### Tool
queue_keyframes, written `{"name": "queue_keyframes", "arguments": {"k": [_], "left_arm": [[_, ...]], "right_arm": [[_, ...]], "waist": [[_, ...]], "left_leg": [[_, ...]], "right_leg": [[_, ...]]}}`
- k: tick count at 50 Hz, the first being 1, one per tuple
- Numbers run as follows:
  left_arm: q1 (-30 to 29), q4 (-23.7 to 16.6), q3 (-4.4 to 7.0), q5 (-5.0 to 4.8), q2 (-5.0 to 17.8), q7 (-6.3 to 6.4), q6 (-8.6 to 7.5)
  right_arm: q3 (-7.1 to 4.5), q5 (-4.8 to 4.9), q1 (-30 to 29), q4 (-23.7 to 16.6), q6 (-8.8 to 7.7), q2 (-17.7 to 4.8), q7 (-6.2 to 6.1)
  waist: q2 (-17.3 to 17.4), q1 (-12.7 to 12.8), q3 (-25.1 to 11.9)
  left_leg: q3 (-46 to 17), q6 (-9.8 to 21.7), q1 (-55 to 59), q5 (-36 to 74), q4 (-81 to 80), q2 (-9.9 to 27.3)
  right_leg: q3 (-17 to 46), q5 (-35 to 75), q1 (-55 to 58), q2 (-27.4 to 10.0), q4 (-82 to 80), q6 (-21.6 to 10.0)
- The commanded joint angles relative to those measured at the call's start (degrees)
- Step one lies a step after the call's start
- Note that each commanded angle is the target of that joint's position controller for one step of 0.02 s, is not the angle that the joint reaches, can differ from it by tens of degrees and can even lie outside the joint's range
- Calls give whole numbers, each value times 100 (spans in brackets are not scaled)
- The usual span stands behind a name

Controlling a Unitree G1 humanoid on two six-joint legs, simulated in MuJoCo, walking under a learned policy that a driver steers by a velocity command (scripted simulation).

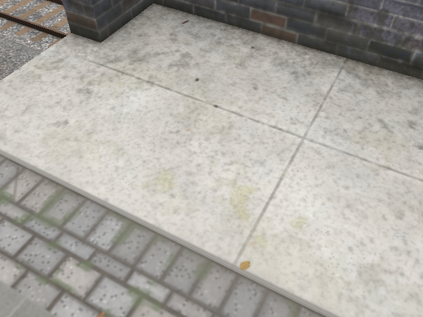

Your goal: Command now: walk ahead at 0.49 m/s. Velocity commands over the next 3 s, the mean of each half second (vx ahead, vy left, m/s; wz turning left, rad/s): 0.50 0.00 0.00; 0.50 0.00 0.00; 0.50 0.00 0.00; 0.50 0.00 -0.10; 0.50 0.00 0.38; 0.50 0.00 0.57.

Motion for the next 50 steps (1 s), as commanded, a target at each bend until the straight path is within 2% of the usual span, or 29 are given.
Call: {"name": "queue_keyframes", "arguments": {"k": [1,6,9,11,13,14,15,16,17,18,19,20,21,22,23,25,28,32,38,41,42,43,44,45,46,47,48,49,50], "left_arm": [[196,-249,79,72,262,42,25],[-921,-549,29,2,161,-56,-44],[-1384,-730,8,-48,197,-162,-70],[-1494,-836,19,-57,276,-240,-115],[-1148,-802,84,-54,435,-281,-166],[-568,-643,185,-42,604,-271,-181],[519,-326,347,-33,944,-233,-194],[1498,-161,503,88,1592,-200,-178],[1730,-65,465,59,1451,-230,-140],[1363,-132,320,32,998,-236,-153],[815,-268,241,30,766,-226,-142],[356,-341,181,53,612,-252,-137],[134,-368,134,79,454,-275,-152],[85,-323,113,105,382,-300,-155],[158,-256,119,102,387,-309,-169],[361,-119,163,98,547,-275,-191],[660,24,189,92,648,-174,-140],[962,158,189,42,723,-93,-90],[1411,463,238,-18,791,-39,32],[1225,463,292,-28,912,-9,104],[1092,436,297,-22,939,-8,133],[1016,393,248,11,818,-12,158],[1075,243,153,114,637,-12,147],[1834,286,-68,70,-190,-94,10],[1447,328,66,-69,427,-116,-129],[888,124,153,-190,736,-126,-206],[581,49,161,-167,740,-79,-215],[441,28,205,-70,693,-37,-178],[581,44,221,-41,581,-29,-98]], "right_arm": [[-115,4,-215,-303,-101,-742,-112],[-151,113,370,-165,-12,-936,-208],[-167,148,650,-39,61,-955,-213],[-192,148,699,3,120,-984,-228],[-226,151,567,-13,182,-1073,-239],[-212,134,436,-50,212,-1057,-239],[-140,69,380,-120,223,-874,-235],[29,6,781,-280,142,-373,-204],[120,98,1034,-207,-12,-116,-168],[-47,232,601,-282,-121,-797,-145],[-89,293,108,-443,-163,-949,-145],[-101,227,-127,-480,-142,-880,-179],[-145,148,-153,-483,-71,-823,-210],[-143,131,-44,-460,16,-685,-213],[-134,126,65,-420,87,-549,-220],[-150,105,-50,-482,162,-503,-239],[-177,56,-724,-716,169,-500,-243],[-139,82,-1537,-939,124,-380,-180],[-103,151,-2378,-1275,45,-417,-11],[-177,153,-2050,-1257,-12,-610,52],[-265,142,-1535,-1115,-19,-758,37],[-415,137,-538,-794,-14,-1025,-2],[-542,65,549,-577,4,-1491,-65],[-571,45,803,-464,27,-1737,-24],[-425,90,672,-507,13,-1201,-19],[-357,107,151,-602,-4,-987,-37],[-304,86,-374,-718,-10,-862,-33],[-264,32,-646,-748,-22,-707,-11],[-222,-27,-725,-718,-41,-580,4]], "waist": [[441,266,316],[454,-143,333],[499,-295,460],[535,-259,475],[651,4,288],[650,340,-42],[496,780,-742],[-582,860,-1747],[-1517,787,-2284],[-963,785,-1626],[-600,641,-1010],[-138,450,-598],[-118,269,-381],[-202,137,-284],[-202,74,-234],[-134,18,-71],[-59,149,103],[-108,382,264],[-132,572,555],[-273,281,294],[-329,-21,-30],[-232,-458,-609],[498,-758,-1484],[2008,-311,-2187],[1376,-504,-1954],[1113,-397,-1151],[572,-186,-712],[429,-21,-404],[576,173,-356]], "left_leg": [[-1193,974,-588,467,-1173,1598],[-914,701,69,488,-1062,1544],[-979,675,646,383,-822,1762],[-1063,613,1010,467,-574,1943],[-1073,500,1151,1190,-129,2003],[-887,382,1083,2160,557,1804],[-592,206,549,2482,1868,1449],[-134,-182,-1480,794,4184,746],[-634,-303,-2918,-2354,5522,145],[-1096,-169,-3469,-2208,6076,533],[-934,-89,-3529,-1680,6002,848],[-803,-119,-3278,-1202,5644,1089],[-809,-141,-2975,-906,5265,1271],[-795,-173,-2669,-735,5071,1342],[-741,-209,-2536,-637,4954,1341],[-693,-296,-2723,-349,4631,1367],[-668,-410,-3240,411,3713,1379],[-487,-412,-3032,1317,2380,1201],[-438,-241,-3174,952,1496,1047],[-248,-28,-2356,357,1281,812],[-61,79,-1548,306,1210,600],[-29,247,-181,426,1216,518],[-1351,634,1668,504,1306,1643],[-4105,1514,3413,-634,541,2818],[-4377,1272,3176,-1150,135,2671],[-3513,1013,2391,-888,30,2523],[-2837,883,1477,-270,-129,2333],[-2366,829,759,177,-310,2134],[-2039,771,348,368,-481,1968]], "right_leg": [[6,898,-159,-245,-785,156],[-250,1794,41,62,-2698,215],[-259,1515,-24,152,-3210,170],[-254,1088,25,206,-3462,31],[-385,673,655,376,-3691,-139],[-547,599,1475,572,-3823,-266],[-382,730,2969,453,-3737,-495],[1672,544,5325,-1016,-3771,-1236],[3827,-179,6201,-1688,-4697,-1759],[3407,-398,5667,-1495,-4825,-1465],[2498,-17,4846,-1293,-4891,-1239],[1857,503,4007,-1039,-5106,-1133],[1418,774,3473,-810,-5308,-1035],[1153,892,3123,-662,-5488,-999],[952,1102,2947,-576,-5606,-1032],[648,1590,2852,-534,-5748,-1102],[406,1850,3075,-517,-5846,-1065],[68,1551,3183,-364,-5956,-892],[91,1539,4152,-734,-5623,-836],[48,2714,4357,-808,-5062,-693],[-86,3673,4271,-673,-4475,-601],[-303,4003,3838,-354,-3343,-443],[-576,2278,2514,51,-1427,-233],[-282,-1836,274,1126,447,86],[478,-2107,-328,853,1111,-48],[330,-1593,-648,559,1143,-145],[154,-1008,-398,233,877,-142],[108,-682,-136,56,563,-118],[155,-469,243,-97,348,-120]]}}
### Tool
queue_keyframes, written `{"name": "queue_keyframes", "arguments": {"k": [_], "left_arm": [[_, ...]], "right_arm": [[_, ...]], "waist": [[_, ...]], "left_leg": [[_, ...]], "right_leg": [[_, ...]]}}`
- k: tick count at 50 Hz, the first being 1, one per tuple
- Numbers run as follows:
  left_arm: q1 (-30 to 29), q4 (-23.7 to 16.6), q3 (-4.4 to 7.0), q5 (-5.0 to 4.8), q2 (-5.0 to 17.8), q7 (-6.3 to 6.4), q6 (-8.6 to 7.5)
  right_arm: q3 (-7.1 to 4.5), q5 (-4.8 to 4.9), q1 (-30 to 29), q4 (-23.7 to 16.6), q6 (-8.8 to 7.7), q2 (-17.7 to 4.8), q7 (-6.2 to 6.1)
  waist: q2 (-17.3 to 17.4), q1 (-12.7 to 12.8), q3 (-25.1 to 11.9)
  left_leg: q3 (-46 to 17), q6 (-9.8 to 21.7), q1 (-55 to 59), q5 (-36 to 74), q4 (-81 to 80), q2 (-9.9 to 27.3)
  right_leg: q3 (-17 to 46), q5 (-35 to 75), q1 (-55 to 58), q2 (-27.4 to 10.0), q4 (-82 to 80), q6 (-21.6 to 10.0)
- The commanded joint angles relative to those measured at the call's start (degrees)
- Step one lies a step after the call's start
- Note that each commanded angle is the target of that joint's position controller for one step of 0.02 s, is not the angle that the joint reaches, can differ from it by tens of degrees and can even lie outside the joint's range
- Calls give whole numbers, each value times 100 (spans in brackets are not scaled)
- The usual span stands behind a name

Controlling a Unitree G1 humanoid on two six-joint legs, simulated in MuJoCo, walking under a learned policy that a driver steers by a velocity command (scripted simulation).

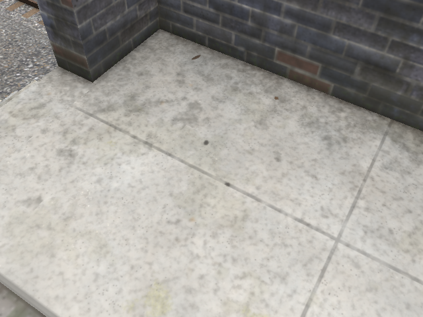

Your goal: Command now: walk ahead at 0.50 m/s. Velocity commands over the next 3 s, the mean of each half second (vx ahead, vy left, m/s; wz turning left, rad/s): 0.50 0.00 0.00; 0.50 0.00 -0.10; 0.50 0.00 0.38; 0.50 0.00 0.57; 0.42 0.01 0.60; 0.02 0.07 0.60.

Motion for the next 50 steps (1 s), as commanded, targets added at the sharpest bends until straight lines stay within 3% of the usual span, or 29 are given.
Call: {"name": "queue_keyframes", "arguments": {"k": [1,2,5,11,16,19,20,21,22,23,24,25,26,27,29,31,35,40,43,45,47,48,49,50], "left_arm": [[127,-351,160,28,415,51,6],[174,-334,157,29,324,60,65],[-364,-533,191,93,363,88,136],[-1515,-859,136,87,203,-3,74],[-2286,-1146,71,22,207,-160,13],[-2205,-1219,98,7,351,-253,-45],[-1898,-1152,153,13,474,-256,-60],[-1243,-959,255,33,642,-239,-65],[-203,-640,403,58,954,-194,-61],[721,-474,540,185,1516,-147,-47],[873,-397,478,111,1367,-164,-15],[504,-459,338,71,966,-167,-21],[13,-580,272,86,753,-151,-20],[-401,-630,216,125,609,-173,-31],[-655,-609,148,204,377,-215,-75],[-525,-500,168,177,459,-205,-104],[-105,-328,210,143,672,-68,-76],[330,-196,232,63,767,27,-3],[602,-85,249,18,758,57,54],[622,-19,290,15,816,92,89],[569,19,340,29,883,103,125],[474,5,347,38,886,102,148],[408,-19,318,50,793,100,175],[425,-123,241,118,607,110,193]], "right_arm": [[-70,-72,204,-134,-81,-422,19],[-80,-53,294,-69,-93,-469,6],[-138,-44,591,74,-91,-720,-100],[-122,23,1118,273,1,-783,-224],[-154,63,1573,528,110,-844,-244],[-209,88,1498,576,183,-938,-280],[-227,91,1371,549,202,-995,-285],[-222,96,1212,514,228,-989,-286],[-159,60,1159,449,239,-834,-283],[-4,-14,1628,322,174,-354,-246],[101,39,1829,407,30,-70,-200],[-57,187,1380,325,-89,-680,-168],[-86,270,882,165,-146,-814,-169],[-100,216,644,132,-138,-754,-208],[-153,109,766,170,14,-583,-253],[-145,99,894,214,138,-376,-272],[-191,-8,16,-100,172,-440,-298],[-142,30,-967,-370,75,-319,-221],[-102,78,-1429,-520,5,-331,-136],[-89,100,-1419,-537,-40,-393,-68],[-123,112,-1231,-510,-64,-547,-36],[-174,107,-934,-440,-68,-655,-36],[-281,87,-247,-220,-64,-833,-51],[-400,33,784,43,-64,-1157,-62]], "waist": [[568,51,-451],[569,93,-369],[423,35,-82],[452,-297,135],[465,-531,378],[589,-335,282],[672,-138,84],[680,236,-303],[532,653,-965],[-512,658,-1946],[-1441,581,-2518],[-973,608,-1872],[-647,494,-1186],[-197,298,-709],[-274,-38,-440],[-274,-151,-325],[-127,-12,5],[-193,250,168],[-252,387,262],[-369,335,240],[-473,211,141],[-505,24,-26],[-422,-299,-445],[6,-648,-1240]], "left_leg": [[-1842,934,1214,543,-1712,1514],[-1648,975,1063,676,-1829,1465],[-1350,1027,1073,1027,-2050,1465],[-800,752,1442,1073,-2122,1237],[-801,748,2278,1101,-1823,1538],[-837,628,2641,1805,-1400,1739],[-778,560,2636,2610,-1075,1706],[-596,447,2504,3512,-347,1514],[-366,268,1854,3447,883,1187],[-69,-90,-220,1382,3135,518],[-613,-232,-1572,-2292,4514,-184],[-1087,-96,-2167,-2227,5079,198],[-915,-11,-2281,-1743,5004,496],[-777,-25,-2056,-1262,4612,748],[-808,-36,-1401,-795,4048,1019],[-743,-100,-1260,-647,3719,1066],[-705,-315,-1940,365,2529,1088],[-573,-451,-1630,1380,877,719],[-583,-469,-1462,1284,375,582],[-581,-369,-1388,1126,150,598],[-466,-181,-1070,742,84,557],[-318,-44,-630,511,30,434],[-169,133,252,429,-56,260],[-830,463,1823,550,118,777]], "right_leg": [[279,614,-1131,-638,-39,-37],[227,667,-1106,-661,-191,-1],[175,1312,-1657,-726,-908,169],[-67,2765,-1754,-495,-2793,242],[-160,2463,-1903,-323,-3571,152],[-217,1879,-1516,-194,-3838,-63],[-340,1720,-968,-37,-3894,-157],[-517,1767,-14,171,-4013,-290],[-358,1942,1534,51,-3899,-503],[1723,1684,3907,-1431,-3880,-1232],[3926,943,4722,-2165,-4857,-1758],[3483,560,4223,-1950,-5011,-1453],[2609,857,3381,-1741,-5101,-1219],[1962,1396,2478,-1498,-5308,-1098],[1326,1794,1553,-1172,-5653,-954],[1016,1997,1224,-1093,-5906,-1042],[799,2198,1324,-1045,-6155,-1065],[591,1976,1415,-819,-6086,-872],[737,1862,1661,-915,-5818,-867],[704,1878,2009,-1092,-5614,-801],[674,2329,2288,-1253,-5365,-688],[539,3094,2364,-1190,-4992,-595],[265,3967,2333,-922,-4153,-468],[-62,3552,1581,-605,-2639,-286]]}}
Over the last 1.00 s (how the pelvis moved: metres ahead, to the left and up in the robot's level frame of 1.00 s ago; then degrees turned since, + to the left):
0.55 -0.01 -0.01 1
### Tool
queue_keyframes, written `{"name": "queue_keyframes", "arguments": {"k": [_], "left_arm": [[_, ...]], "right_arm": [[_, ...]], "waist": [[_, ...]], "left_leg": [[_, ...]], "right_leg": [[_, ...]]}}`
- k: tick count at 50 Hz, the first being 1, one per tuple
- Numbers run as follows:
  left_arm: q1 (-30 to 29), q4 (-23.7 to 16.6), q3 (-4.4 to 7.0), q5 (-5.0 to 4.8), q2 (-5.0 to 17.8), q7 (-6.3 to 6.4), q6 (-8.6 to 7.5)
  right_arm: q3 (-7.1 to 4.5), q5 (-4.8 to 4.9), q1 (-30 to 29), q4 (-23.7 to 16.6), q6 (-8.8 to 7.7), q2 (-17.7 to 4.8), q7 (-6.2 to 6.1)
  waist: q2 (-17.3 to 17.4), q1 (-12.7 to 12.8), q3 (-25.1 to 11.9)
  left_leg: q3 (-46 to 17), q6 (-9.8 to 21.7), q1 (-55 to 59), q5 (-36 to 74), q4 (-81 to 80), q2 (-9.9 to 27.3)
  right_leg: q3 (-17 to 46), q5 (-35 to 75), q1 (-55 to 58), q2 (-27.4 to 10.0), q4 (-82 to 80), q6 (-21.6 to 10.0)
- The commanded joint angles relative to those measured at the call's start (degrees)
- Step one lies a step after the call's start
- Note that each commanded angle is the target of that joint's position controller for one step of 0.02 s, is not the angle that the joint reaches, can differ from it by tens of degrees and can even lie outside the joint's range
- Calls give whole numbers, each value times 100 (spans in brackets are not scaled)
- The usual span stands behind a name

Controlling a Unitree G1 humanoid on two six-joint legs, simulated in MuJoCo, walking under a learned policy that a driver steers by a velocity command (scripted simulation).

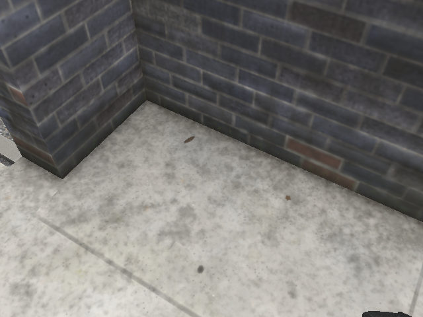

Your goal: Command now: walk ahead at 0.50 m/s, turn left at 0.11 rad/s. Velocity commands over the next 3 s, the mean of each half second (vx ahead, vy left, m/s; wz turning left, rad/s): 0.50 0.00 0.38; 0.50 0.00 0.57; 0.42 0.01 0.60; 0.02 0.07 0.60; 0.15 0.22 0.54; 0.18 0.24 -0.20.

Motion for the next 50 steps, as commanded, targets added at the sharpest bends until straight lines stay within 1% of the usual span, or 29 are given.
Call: {"name": "queue_keyframes", "arguments": {"k": [1,2,3,4,5,7,9,11,15,19,22,23,24,25,26,27,28,29,30,31,32,34,38,41,45,46,48,49,50], "left_arm": [[369,-457,-84,117,61,-24,-130],[257,-449,-89,59,206,-71,-289],[-262,-590,12,-70,658,-107,-402],[-703,-688,16,-97,717,-97,-454],[-920,-735,47,-16,700,-61,-457],[-938,-805,95,92,615,-8,-369],[-1048,-890,90,133,496,33,-292],[-1513,-1065,84,132,476,63,-258],[-2352,-1318,30,83,370,-19,-281],[-2954,-1561,-6,-13,474,-100,-354],[-2928,-1638,29,-40,693,-154,-445],[-2663,-1583,57,-38,773,-152,-473],[-2104,-1454,134,5,951,-118,-498],[-1209,-1324,225,161,1229,-86,-504],[-411,-1240,346,254,1678,-47,-428],[-343,-1137,312,174,1556,-83,-341],[-685,-1293,172,132,1023,-83,-319],[-951,-1367,92,120,757,-78,-291],[-1233,-1353,50,142,663,-92,-275],[-1400,-1338,14,164,593,-96,-278],[-1489,-1304,21,171,645,-101,-285],[-1342,-1184,51,163,723,-128,-348],[-1314,-1085,112,185,936,-118,-378],[-1018,-988,121,121,1057,-97,-314],[-590,-840,134,82,1220,-56,-181],[-520,-832,115,71,1164,-54,-135],[-538,-857,135,86,1287,-23,-22],[-612,-917,167,105,1411,27,0],[-660,-953,184,93,1495,75,57]], "right_arm": [[-524,-72,2365,357,8,-1756,-8],[-411,4,2441,392,42,-1405,37],[-301,36,1936,270,26,-1063,42],[-246,-16,1488,101,30,-885,37],[-205,-67,1191,26,42,-772,43],[-125,-101,1092,1,46,-580,22],[-172,-43,1300,40,43,-765,-52],[-228,-27,1525,72,40,-965,-149],[-232,10,1887,124,98,-959,-247],[-245,64,2255,207,173,-974,-291],[-294,64,2208,147,243,-1061,-334],[-306,59,2140,101,269,-1058,-340],[-277,15,1951,-23,281,-978,-332],[-210,-66,1808,-184,257,-770,-302],[-119,-15,2194,-337,195,-413,-302],[-63,77,2562,-423,142,-439,-285],[-171,124,2414,-336,161,-928,-284],[-201,89,1992,-390,208,-1018,-280],[-210,40,1786,-458,240,-946,-269],[-231,13,1709,-510,285,-872,-245],[-210,32,1723,-569,333,-729,-210],[-154,47,1631,-722,381,-563,-166],[-128,1,1188,-1077,394,-653,-109],[-66,26,609,-1300,345,-568,13],[-24,25,-73,-1592,306,-570,209],[-35,52,-176,-1665,291,-594,246],[-71,63,-138,-1734,267,-710,316],[-142,35,142,-1663,272,-846,307],[-253,13,747,-1515,281,-1005,310]], "waist": [[1229,-857,-1774],[1533,-903,-1956],[1055,-857,-1172],[531,-766,-716],[201,-612,-357],[294,-352,-253],[381,-323,-185],[329,-407,-18],[408,-647,144],[419,-827,239],[514,-690,175],[579,-536,76],[554,-254,-203],[323,156,-935],[-914,212,-1768],[-2179,-11,-1904],[-1394,-8,-1192],[-804,-2,-636],[-524,-140,-272],[-640,-261,-98],[-754,-343,-3],[-679,-369,13],[-492,-314,51],[-410,-74,194],[-418,120,440],[-476,100,474],[-599,-63,387],[-737,-244,184],[-669,-621,-174]], "left_leg": [[-3038,1446,4547,-747,-322,1674],[-4519,1660,4926,-1693,-1167,1910],[-3902,1370,4331,-1959,-1180,1743],[-3163,1192,3532,-1565,-1243,1485],[-2654,1117,2756,-1028,-1377,1278],[-2201,1045,1973,-376,-1627,999],[-1953,1133,1702,-111,-1779,903],[-1842,1124,1583,-69,-1883,869],[-1601,882,1378,-271,-1838,638],[-1915,820,1675,-553,-1530,729],[-2305,727,1983,-408,-1077,853],[-2373,669,1996,-215,-848,810],[-2280,543,1856,120,-350,549],[-1956,341,1232,142,892,176],[-1128,-88,-541,-1224,2791,-622],[-928,-155,-1674,-3344,3925,-529],[-1069,-176,-1980,-2982,4456,-117],[-863,-184,-1902,-2514,4470,118],[-758,-198,-1695,-2137,4228,299],[-754,-195,-1507,-1891,4000,472],[-700,-214,-1297,-1721,3869,577],[-658,-231,-1341,-1435,3823,669],[-610,-312,-1455,-334,2839,683],[-345,-268,-1316,362,1822,558],[-53,-135,-1441,261,1122,458],[-9,-73,-1476,16,1051,439],[269,110,-1113,-618,899,198],[472,212,-601,-923,914,-46],[669,349,232,-962,733,-370]], "right_leg": [[-273,1714,-3079,26,4097,-104],[330,-705,-4146,209,4975,-112],[516,-420,-4723,-164,5368,-244],[430,115,-4641,-420,5184,-314],[354,488,-4407,-588,4742,-294],[361,810,-3738,-750,4015,-211],[266,1023,-3604,-684,3448,-56],[253,1584,-3738,-609,2688,76],[270,2739,-3394,-351,1331,151],[339,2714,-3151,-192,676,190],[408,2292,-2712,-158,326,135],[352,2126,-2331,-144,209,63],[272,1988,-1535,-159,16,-64],[704,1943,-68,-744,271,-343],[2493,1246,1984,-1924,122,-955],[4220,587,2256,-2675,-440,-1390],[3727,139,1579,-2487,-529,-1240],[2758,424,807,-2208,-590,-1035],[2176,802,108,-1937,-796,-956],[1762,1135,-327,-1771,-975,-913],[1402,1352,-674,-1663,-1161,-900],[985,1812,-819,-1680,-1363,-1012],[57,2706,-739,-1541,-1453,-1021],[-413,2753,-548,-1487,-1460,-891],[-727,2726,116,-1710,-1386,-763],[-770,2885,317,-1780,-1289,-717],[-1012,4226,507,-1816,-765,-594],[-1154,5436,470,-1785,-266,-515],[-1298,6446,364,-1714,672,-436]]}}
Over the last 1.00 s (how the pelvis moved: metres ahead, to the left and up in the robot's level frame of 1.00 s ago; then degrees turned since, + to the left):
0.54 -0.02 -0.01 -4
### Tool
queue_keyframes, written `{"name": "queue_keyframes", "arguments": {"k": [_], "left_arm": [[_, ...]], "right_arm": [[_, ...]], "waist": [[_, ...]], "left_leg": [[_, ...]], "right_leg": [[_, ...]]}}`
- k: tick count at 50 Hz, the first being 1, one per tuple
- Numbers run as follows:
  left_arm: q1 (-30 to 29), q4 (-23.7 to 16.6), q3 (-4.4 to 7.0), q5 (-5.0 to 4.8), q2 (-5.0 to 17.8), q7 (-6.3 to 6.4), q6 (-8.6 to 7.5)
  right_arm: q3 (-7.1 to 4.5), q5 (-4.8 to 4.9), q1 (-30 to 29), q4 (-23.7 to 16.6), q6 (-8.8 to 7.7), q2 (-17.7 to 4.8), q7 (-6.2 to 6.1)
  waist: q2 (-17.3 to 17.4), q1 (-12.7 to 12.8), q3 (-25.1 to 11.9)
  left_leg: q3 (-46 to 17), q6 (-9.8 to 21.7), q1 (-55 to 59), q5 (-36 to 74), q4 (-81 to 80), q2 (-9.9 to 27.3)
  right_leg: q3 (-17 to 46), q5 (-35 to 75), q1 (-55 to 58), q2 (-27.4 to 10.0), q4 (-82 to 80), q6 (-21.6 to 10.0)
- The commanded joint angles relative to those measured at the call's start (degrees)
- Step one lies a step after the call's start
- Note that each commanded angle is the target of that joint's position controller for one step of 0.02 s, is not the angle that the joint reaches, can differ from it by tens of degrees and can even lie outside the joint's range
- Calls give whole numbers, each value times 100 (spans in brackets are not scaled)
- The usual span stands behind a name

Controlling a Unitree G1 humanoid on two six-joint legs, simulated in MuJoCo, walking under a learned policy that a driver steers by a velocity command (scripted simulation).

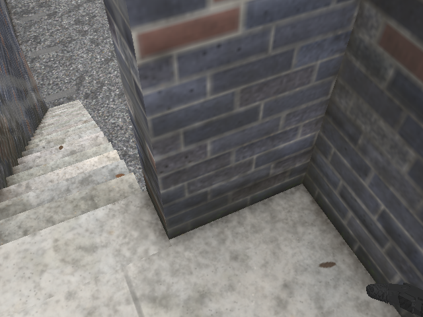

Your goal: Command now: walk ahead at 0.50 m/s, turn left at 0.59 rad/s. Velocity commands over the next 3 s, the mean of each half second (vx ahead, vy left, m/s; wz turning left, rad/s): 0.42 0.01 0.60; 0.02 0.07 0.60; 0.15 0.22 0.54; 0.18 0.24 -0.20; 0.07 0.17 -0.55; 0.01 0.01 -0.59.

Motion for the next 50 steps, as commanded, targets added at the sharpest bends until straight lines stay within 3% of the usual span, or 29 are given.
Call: {"name": "queue_keyframes", "arguments": {"k": [1,2,3,4,5,6,8,12,15,19,22,23,24,25,26,28,29,30,36,37,38,39,40,41,42,43,45,47,50], "left_arm": [[-282,-464,242,-18,1199,149,51],[-132,-678,68,163,787,115,-34],[163,-978,-153,118,149,-18,-280],[-525,-972,-17,-81,746,-112,-484],[-997,-1144,-18,-193,804,-120,-556],[-879,-1069,-39,-88,761,-61,-543],[-563,-965,27,77,856,6,-400],[-521,-1077,-12,130,504,70,-318],[-1023,-1241,-64,55,325,59,-284],[-1565,-1560,-13,-32,611,100,-220],[-682,-1378,101,93,905,159,-413],[-184,-1378,155,324,1322,211,-444],[-138,-1294,225,435,1535,236,-327],[-446,-1360,103,377,1043,252,-273],[-666,-1468,-2,229,699,279,-153],[-926,-1472,-18,15,667,366,44],[-1063,-1471,-26,67,713,374,128],[-826,-1400,-147,97,334,276,312],[-1091,-1369,-15,299,609,102,519],[-1095,-1355,-10,253,626,93,529],[-1379,-1370,140,-7,978,288,462],[-904,-1342,218,289,1216,168,544],[-646,-1551,116,702,406,36,-9],[-272,-1340,-106,545,-91,106,-280],[-944,-1678,-139,232,-28,216,-505],[-2119,-1888,44,199,474,249,-601],[-1681,-1657,144,248,553,232,-487],[-1425,-1541,151,447,581,164,-452],[-1271,-1490,21,334,142,78,-460]], "right_arm": [[-501,-16,1582,95,-77,-1055,-36],[-691,-24,2390,297,-6,-1648,-210],[-719,-23,2057,118,-33,-2056,-245],[-574,-105,2263,49,-133,-1516,-250],[-515,-121,1975,79,-207,-1307,-270],[-459,-78,1465,19,-222,-1166,-254],[-344,-108,793,-100,-257,-874,-256],[-345,-131,432,-36,-259,-985,-329],[-343,20,536,-44,-234,-959,-353],[-299,-36,835,115,-302,-936,-342],[-138,27,509,-68,-269,-574,-375],[-19,-66,593,-138,-238,-335,-443],[40,-1,1456,-192,-251,-200,-437],[-80,90,1254,-78,-160,-890,-424],[-228,-48,1058,21,-8,-1250,-452],[-243,7,1217,20,189,-1036,-512],[-206,50,1096,-65,299,-858,-525],[-151,-434,1428,191,502,-853,-480],[-59,-272,1126,-21,765,-628,-416],[-78,-281,1184,-37,778,-667,-390],[-215,49,866,-353,728,-652,-404],[-109,-214,1201,12,873,-656,-263],[-362,-140,3126,824,756,-1013,-386],[-463,-164,2805,644,681,-999,-531],[-476,-207,2259,257,431,-1258,-594],[-487,-467,2051,266,102,-1292,-541],[-267,-340,1110,70,-88,-815,-448],[-172,-119,895,-16,-55,-653,-475],[-174,-267,1160,-128,-11,-740,-512]], "waist": [[-510,-1230,-879],[470,-1419,-1524],[1560,-841,-2435],[668,-1324,-2435],[508,-1272,-1616],[-69,-914,-1002],[40,-364,-560],[124,-73,-400],[159,-440,-633],[378,-646,-500],[488,-132,-875],[-178,-89,-1617],[-2108,-542,-1841],[-1523,-478,-1813],[-1087,-370,-1342],[-775,-471,-1331],[-801,-505,-1265],[-646,-453,-1065],[-1320,-478,-740],[-1298,-551,-595],[-1129,-638,-613],[-892,-522,-405],[760,-220,-430],[377,-156,-658],[958,-465,-55],[976,-852,459],[744,-245,-59],[473,-104,-185],[-3,-124,-254]], "left_leg": [[401,477,2450,-14,-502,-777],[-1306,883,4521,591,-323,358],[-4645,2095,6206,-307,-1266,1640],[-4608,1717,6188,-618,-1669,1556],[-3672,1471,5446,-89,-1711,1338],[-3036,1314,4341,800,-1791,1134],[-2290,1216,2783,2100,-2042,838],[-987,1081,1525,4709,-1841,236],[-946,890,1714,3798,-1603,118],[-1757,772,1987,2117,-1273,332],[-1968,313,2117,1624,76,-237],[-1606,-62,1535,298,1413,-642],[-1101,-468,-168,-3222,2445,-1267],[-997,-692,-519,-3363,3458,-749],[-974,-1010,-245,-3305,4119,-674],[-850,-1145,-150,-2462,4087,-376],[-678,-1143,189,-1981,3992,-350],[-515,-1028,685,-1953,3721,-630],[4,-673,1862,-1666,1184,-282],[169,-616,2082,-1535,780,-318],[113,-460,2003,-691,323,-190],[226,-250,2358,-1473,-30,-431],[-1377,377,2366,-69,-50,23],[-1611,1309,2799,-672,-117,258],[-2963,2377,2754,-1150,-1513,983],[-4055,2383,2325,-1368,-2458,1136],[-3171,1447,1816,-1507,-2498,734],[-2838,1067,1983,-1271,-2285,572],[-2597,1091,2182,-983,-2262,314]], "right_leg": [[117,6154,-750,-1077,2521,-606],[133,3199,-2542,-788,4541,-325],[1037,-1090,-4819,437,6408,-50],[2047,-767,-5417,182,6645,-243],[1960,-184,-5614,-25,6351,-362],[1918,258,-5227,-264,5837,-338],[1937,485,-4137,-495,5231,-181],[1486,850,-3136,-32,3855,98],[1466,1842,-2942,163,2624,82],[1680,2152,-2907,290,1632,-117],[1734,2753,-1720,143,639,-409],[2661,4139,-514,-934,854,-862],[4478,5126,462,-2211,638,-2041],[4664,5478,111,-2533,741,-2217],[3619,7787,-525,-2150,1188,-2022],[2636,6557,-1023,-1577,967,-1653],[2248,5635,-1487,-1323,715,-1627],[1900,5543,-1761,-1180,642,-1674],[1377,2462,-2255,-1213,377,-1350],[1386,1892,-2435,-1248,470,-1263],[1638,1464,-2548,-1498,336,-1291],[1914,1522,-2701,-1876,536,-1122],[3098,-647,-3069,-2817,857,-1502],[2985,-1509,-3464,-2643,1146,-1509],[1420,-1364,-4839,-1039,1563,-1061],[806,-563,-5103,219,3075,-499],[1644,-311,-4366,241,4678,-557],[1689,4,-4568,273,5204,-761],[1471,690,-4115,260,3642,-613]]}}
Over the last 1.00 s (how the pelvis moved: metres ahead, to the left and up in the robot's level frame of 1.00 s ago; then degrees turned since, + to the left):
0.50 0.11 0.00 32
